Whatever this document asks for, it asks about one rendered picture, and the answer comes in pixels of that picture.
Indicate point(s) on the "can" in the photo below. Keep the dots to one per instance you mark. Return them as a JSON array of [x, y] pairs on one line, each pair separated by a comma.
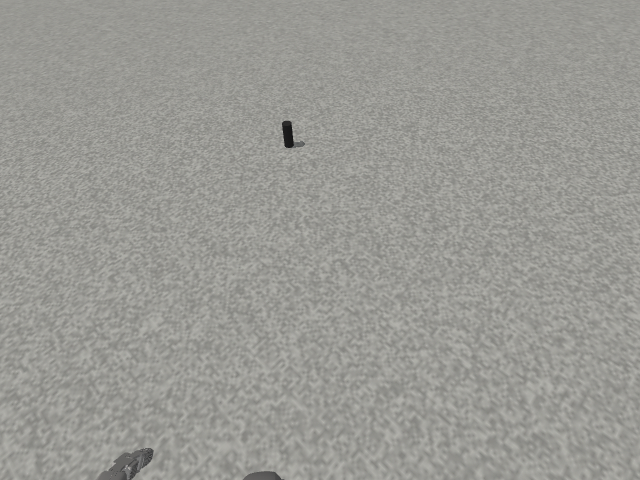
[[287, 133]]

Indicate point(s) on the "left robot hand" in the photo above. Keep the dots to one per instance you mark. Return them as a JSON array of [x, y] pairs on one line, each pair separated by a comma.
[[128, 465]]

